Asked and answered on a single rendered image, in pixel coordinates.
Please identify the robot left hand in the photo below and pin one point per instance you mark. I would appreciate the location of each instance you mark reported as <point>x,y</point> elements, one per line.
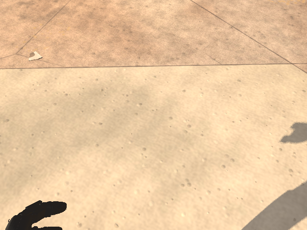
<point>34,213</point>

